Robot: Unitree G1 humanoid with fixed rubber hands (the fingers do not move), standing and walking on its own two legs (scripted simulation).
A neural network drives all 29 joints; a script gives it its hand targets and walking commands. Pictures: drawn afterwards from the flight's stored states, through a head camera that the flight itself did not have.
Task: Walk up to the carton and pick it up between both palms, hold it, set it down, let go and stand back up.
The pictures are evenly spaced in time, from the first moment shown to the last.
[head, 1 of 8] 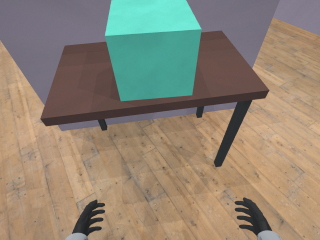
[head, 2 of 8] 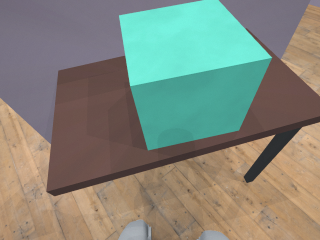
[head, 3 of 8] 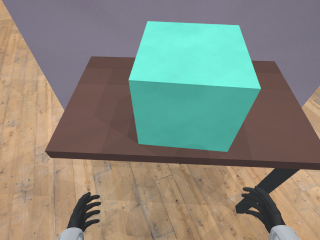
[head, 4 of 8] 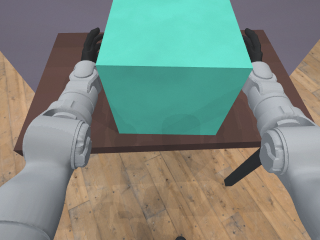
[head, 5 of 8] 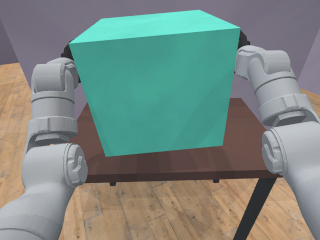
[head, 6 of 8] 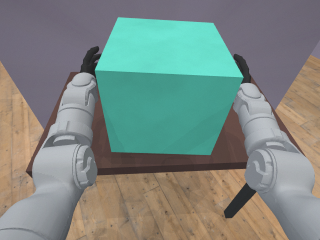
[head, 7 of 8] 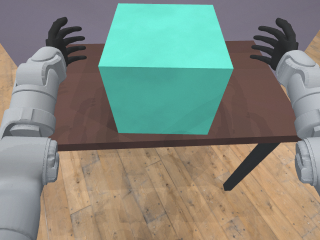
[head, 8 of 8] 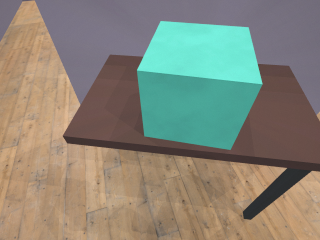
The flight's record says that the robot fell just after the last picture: no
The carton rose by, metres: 0.26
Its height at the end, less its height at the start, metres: +0.00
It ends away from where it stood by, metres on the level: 0.02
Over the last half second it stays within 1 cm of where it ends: yes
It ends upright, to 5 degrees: yes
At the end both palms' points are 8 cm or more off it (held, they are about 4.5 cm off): yes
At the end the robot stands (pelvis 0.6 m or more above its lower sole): yes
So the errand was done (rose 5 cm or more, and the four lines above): yes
